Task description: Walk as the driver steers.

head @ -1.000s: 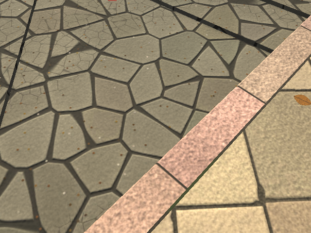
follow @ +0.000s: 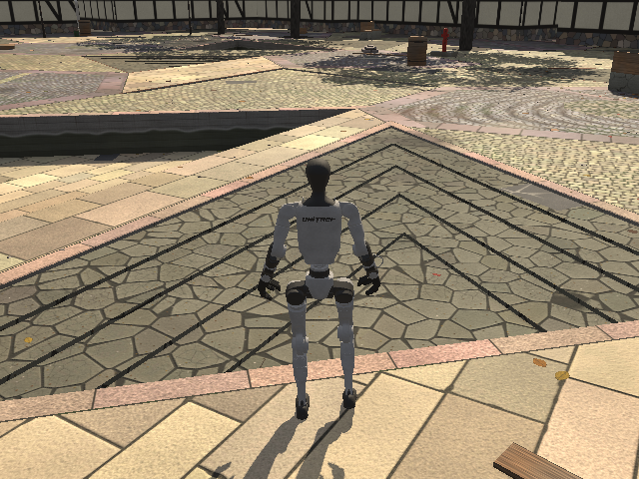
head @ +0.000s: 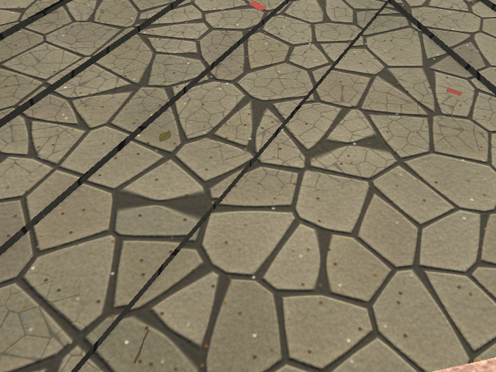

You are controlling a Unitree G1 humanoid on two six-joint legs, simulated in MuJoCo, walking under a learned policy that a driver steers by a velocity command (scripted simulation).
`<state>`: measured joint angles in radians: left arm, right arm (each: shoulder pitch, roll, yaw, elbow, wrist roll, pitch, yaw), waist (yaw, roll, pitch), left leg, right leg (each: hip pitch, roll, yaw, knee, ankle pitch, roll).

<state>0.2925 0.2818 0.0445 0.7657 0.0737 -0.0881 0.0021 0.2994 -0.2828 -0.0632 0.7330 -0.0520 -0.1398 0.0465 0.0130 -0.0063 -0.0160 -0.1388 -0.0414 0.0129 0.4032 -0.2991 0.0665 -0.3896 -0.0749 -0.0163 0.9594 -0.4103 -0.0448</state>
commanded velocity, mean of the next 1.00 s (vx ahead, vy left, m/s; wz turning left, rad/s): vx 0.46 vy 0.00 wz -0.04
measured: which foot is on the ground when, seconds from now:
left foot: down 0.00-0.34, up 0.36-0.84, down 0.86-1.00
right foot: up 0.00-0.32, down 0.34-0.88, up 0.90-1.00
